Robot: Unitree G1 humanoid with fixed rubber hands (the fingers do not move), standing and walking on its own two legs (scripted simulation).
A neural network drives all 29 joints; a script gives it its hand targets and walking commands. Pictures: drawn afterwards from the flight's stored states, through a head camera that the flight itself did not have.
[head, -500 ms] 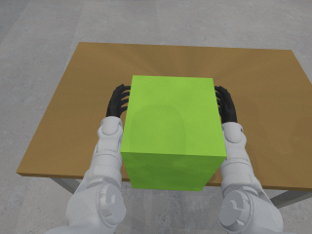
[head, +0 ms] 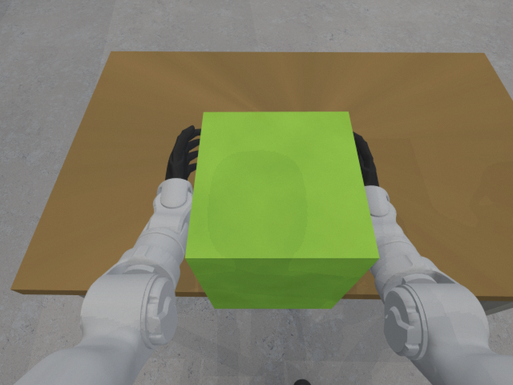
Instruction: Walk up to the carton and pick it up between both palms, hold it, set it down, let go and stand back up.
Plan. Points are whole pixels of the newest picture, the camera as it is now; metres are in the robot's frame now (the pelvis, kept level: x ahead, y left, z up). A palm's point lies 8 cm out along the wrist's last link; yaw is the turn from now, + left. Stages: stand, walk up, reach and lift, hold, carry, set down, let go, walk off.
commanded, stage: set down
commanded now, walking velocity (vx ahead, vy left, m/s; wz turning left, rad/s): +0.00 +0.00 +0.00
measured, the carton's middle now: (274, 220) +0.36 +0.00 +0.02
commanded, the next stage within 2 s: none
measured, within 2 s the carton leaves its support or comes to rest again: neither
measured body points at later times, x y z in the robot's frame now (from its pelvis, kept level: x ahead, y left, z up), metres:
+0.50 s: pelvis -0.04 -0.01 -0.01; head +0.01 +0.00 +0.44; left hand +0.43 +0.18 +0.11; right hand +0.43 -0.22 +0.13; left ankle -0.05 +0.11 -0.74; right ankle +0.02 -0.12 -0.74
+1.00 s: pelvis -0.04 -0.03 +0.00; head -0.01 -0.02 +0.45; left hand +0.44 +0.20 +0.20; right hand +0.45 -0.20 +0.20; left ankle -0.05 +0.11 -0.74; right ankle +0.02 -0.12 -0.74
